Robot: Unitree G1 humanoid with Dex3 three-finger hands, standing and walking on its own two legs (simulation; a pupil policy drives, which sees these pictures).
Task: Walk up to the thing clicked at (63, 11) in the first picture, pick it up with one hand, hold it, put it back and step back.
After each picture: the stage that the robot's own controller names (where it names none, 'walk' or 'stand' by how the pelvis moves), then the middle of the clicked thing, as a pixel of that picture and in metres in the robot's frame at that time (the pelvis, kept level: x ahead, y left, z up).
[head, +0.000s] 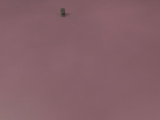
stand; (63, 12) +2.15 +0.26 -0.72
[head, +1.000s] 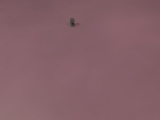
walk; (72, 22) +2.03 +0.29 -0.72
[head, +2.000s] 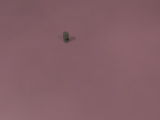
walk; (66, 37) +1.38 +0.26 -0.72
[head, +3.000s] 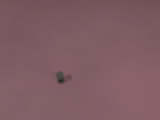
walk; (60, 77) +0.87 +0.24 -0.71
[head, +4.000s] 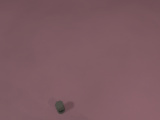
walk; (60, 107) +0.55 +0.22 -0.71
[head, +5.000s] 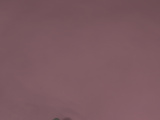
stand; out of the picture +0.41 +0.17 -0.70
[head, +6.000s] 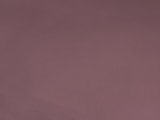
stand; out of the picture +0.35 +0.17 -0.72
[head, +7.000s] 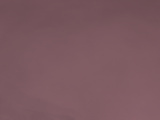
stand; out of the picture +0.36 +0.20 -0.72
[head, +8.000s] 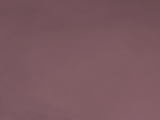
stand; out of the picture +0.36 +0.18 -0.73
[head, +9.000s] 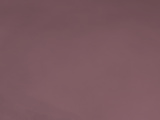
stand; out of the picture +0.36 +0.19 -0.73
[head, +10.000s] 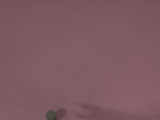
go down; (51, 117) +0.39 +0.18 -0.68
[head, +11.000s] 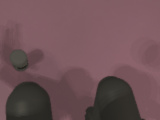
go down; (19, 61) +0.45 +0.21 -0.29
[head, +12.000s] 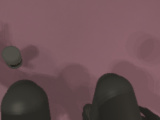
close in; (13, 58) +0.45 +0.22 -0.28
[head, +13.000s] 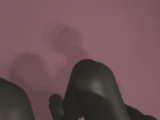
close in; out of the picture +0.44 +0.26 -0.22
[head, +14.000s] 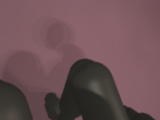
close; out of the picture +0.43 +0.27 -0.23
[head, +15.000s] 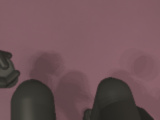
lift; (5, 73) +0.35 +0.25 -0.12
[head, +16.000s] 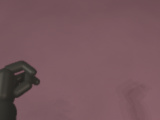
close; out of the picture +0.21 +0.11 -0.66
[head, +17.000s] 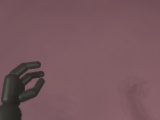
hold; out of the picture +0.23 +0.11 -0.69
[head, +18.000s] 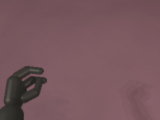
hold; out of the picture +0.23 +0.10 -0.70
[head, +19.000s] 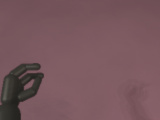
hold; out of the picture +0.24 +0.10 -0.69
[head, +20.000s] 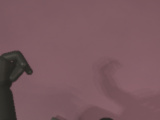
crouch; out of the picture +0.26 +0.10 -0.59
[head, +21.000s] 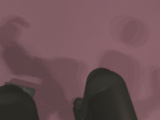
lower; (18, 93) +0.30 +0.14 -0.29
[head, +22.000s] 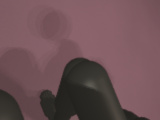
lower; out of the picture +0.29 +0.16 -0.26
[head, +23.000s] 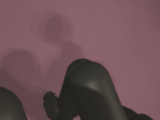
lower; out of the picture +0.27 +0.16 -0.25
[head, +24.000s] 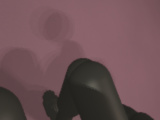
lower; out of the picture +0.26 +0.17 -0.26
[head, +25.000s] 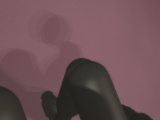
lower; out of the picture +0.25 +0.17 -0.26
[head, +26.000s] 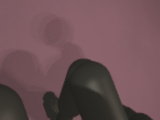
open; out of the picture +0.25 +0.17 -0.26
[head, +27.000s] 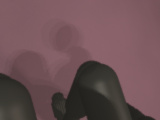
stand; out of the picture +0.26 +0.16 -0.26
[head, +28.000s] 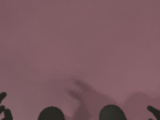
walk; out of the picture +0.24 +0.13 -0.53
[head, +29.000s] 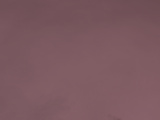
stand; out of the picture +0.19 +0.12 -0.69
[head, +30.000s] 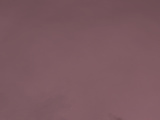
stand; out of the picture +0.19 +0.13 -0.69
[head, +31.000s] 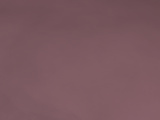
stand; out of the picture +0.21 +0.11 -0.74
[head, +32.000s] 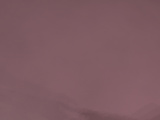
walk; out of the picture +0.24 +0.06 -0.73
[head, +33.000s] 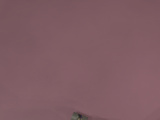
walk; (79, 119) +0.37 +0.04 -0.72
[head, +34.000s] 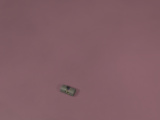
walk; (68, 90) +0.62 +0.13 -0.72
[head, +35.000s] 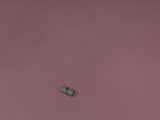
stand; (67, 91) +0.77 +0.14 -0.73
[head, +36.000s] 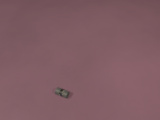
stand; (62, 92) +0.77 +0.18 -0.75
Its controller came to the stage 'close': yes
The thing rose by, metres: 0.23
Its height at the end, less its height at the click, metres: -0.02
